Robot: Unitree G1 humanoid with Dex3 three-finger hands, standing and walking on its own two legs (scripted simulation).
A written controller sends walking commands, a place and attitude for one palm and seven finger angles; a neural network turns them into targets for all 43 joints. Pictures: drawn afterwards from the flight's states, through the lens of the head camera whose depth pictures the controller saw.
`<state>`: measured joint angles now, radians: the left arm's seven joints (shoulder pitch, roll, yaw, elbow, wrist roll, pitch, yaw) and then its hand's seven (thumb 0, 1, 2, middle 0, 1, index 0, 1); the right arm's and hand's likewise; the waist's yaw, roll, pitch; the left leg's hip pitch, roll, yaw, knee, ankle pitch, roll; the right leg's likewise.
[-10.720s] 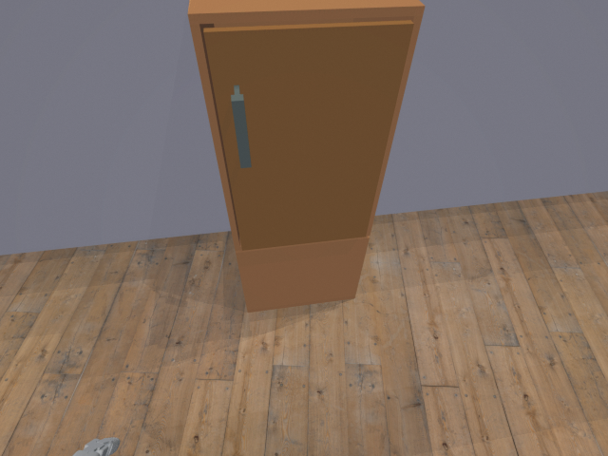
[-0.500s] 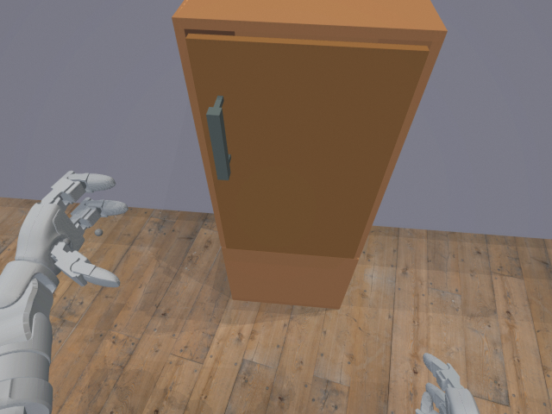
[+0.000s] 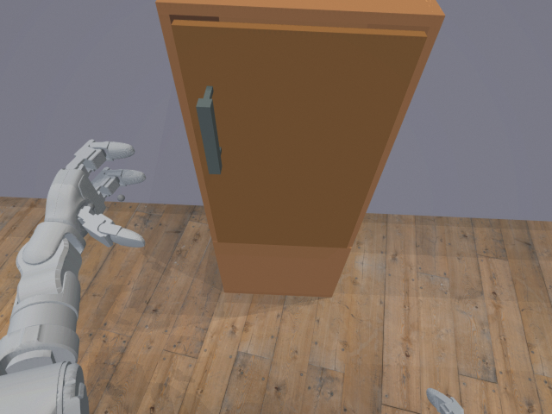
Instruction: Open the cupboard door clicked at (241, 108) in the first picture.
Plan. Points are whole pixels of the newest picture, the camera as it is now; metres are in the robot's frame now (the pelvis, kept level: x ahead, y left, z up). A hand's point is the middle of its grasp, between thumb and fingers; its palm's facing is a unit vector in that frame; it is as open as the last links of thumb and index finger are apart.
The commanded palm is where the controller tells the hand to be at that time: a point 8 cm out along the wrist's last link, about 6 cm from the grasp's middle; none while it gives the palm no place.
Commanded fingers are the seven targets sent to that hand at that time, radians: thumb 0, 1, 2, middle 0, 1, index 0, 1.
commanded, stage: move the hooked fingers beside the handle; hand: left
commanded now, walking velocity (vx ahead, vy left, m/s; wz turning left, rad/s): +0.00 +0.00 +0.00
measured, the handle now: (212, 132) +0.56 +0.13 +0.08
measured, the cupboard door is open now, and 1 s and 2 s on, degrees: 0 0 0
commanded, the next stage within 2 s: slide the fingers in behind the handle in 1.62 s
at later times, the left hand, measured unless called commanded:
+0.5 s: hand (155, 163) +0.46 +0.20 +0.10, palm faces -0.03 -1.00 +0.01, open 14.0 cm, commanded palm +0.44 +0.25 +0.09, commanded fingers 0.00 -0.50 0.30 -0.30 -1.20 -0.30 -1.20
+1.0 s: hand (168, 144) +0.51 +0.19 +0.09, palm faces -0.01 -1.00 +0.01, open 14.0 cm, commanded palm +0.48 +0.25 +0.09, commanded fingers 0.00 -0.50 0.30 -0.30 -1.20 -0.30 -1.20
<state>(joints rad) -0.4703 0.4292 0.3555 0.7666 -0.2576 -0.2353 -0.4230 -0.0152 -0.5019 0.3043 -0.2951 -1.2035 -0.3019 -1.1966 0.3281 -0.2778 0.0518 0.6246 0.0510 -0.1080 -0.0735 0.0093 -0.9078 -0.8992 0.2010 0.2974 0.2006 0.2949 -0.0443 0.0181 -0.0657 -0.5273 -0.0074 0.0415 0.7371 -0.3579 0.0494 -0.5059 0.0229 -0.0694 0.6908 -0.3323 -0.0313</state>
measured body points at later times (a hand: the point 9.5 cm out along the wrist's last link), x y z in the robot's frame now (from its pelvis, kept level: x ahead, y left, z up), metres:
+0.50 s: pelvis +0.01 +0.00 -0.01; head +0.08 +0.01 +0.44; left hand +0.46 +0.26 +0.10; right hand +0.04 -0.26 -0.12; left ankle +0.01 +0.08 -0.71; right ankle +0.01 -0.10 -0.71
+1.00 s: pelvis +0.01 -0.01 -0.01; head +0.11 +0.00 +0.42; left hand +0.50 +0.25 +0.09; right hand +0.00 -0.28 -0.12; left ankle +0.01 +0.08 -0.71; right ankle +0.01 -0.10 -0.71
